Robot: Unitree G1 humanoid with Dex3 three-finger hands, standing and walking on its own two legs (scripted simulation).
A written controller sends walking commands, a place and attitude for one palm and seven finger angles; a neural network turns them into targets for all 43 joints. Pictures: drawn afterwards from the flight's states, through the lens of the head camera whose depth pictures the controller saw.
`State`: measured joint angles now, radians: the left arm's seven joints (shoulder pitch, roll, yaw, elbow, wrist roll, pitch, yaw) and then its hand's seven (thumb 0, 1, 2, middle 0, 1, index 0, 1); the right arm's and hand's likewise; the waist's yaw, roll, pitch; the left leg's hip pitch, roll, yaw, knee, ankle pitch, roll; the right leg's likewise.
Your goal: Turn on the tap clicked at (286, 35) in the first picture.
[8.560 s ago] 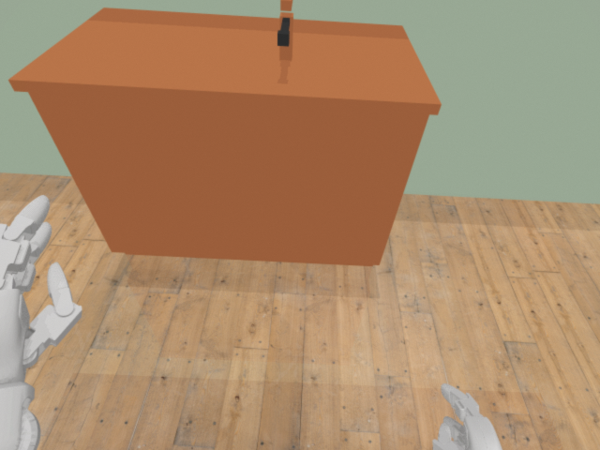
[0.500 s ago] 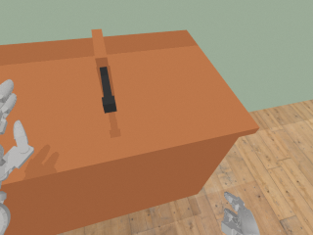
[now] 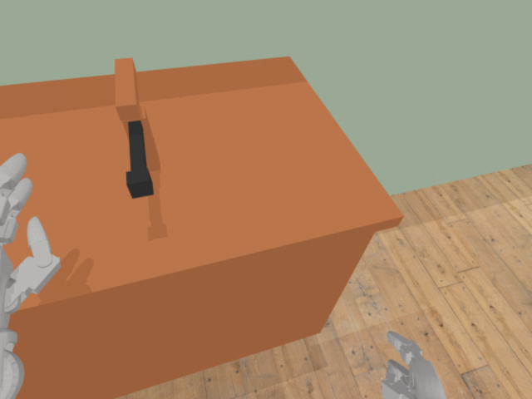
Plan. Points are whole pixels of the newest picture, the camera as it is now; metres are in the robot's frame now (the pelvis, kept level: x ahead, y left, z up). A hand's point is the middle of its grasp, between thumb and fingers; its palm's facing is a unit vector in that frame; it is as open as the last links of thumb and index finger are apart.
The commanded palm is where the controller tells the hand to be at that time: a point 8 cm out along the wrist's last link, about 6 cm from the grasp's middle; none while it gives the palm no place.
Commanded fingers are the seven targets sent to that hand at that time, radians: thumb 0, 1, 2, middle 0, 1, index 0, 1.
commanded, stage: shuffle to correct the standing spot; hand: left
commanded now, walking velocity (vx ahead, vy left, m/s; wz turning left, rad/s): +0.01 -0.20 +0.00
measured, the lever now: (140, 183) +0.35 +0.21 +0.14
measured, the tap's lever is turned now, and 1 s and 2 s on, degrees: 0 0 0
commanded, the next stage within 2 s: none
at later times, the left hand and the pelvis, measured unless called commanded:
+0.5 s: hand (107, 253) +0.23 +0.20 +0.16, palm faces +0.36 -0.86 -0.37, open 7.4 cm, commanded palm +0.18 +0.24 +0.17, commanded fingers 0.00 0.90 0.90 -0.20 -0.30 -0.20 -0.30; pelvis +0.02 -0.04 -0.01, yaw +0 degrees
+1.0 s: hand (106, 257) +0.23 +0.20 +0.17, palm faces +0.38 -0.84 -0.38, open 7.4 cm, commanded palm +0.16 +0.23 +0.17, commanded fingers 0.00 0.90 0.90 -0.20 -0.30 -0.20 -0.30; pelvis +0.01 -0.05 -0.01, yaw +1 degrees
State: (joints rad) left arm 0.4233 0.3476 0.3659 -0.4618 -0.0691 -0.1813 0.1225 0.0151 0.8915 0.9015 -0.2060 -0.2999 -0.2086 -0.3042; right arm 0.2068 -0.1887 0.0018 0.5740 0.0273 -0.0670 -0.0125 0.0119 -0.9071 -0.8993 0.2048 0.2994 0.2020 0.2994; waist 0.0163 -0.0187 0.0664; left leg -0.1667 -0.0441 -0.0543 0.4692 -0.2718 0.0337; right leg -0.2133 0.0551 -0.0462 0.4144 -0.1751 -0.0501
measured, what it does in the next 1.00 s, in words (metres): stands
